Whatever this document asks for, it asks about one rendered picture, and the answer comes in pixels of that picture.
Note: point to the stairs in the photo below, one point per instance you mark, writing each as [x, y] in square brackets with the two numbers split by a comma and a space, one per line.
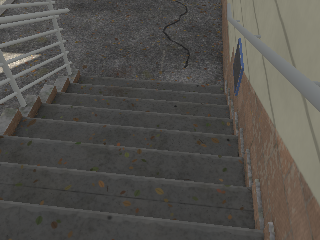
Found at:
[126, 159]

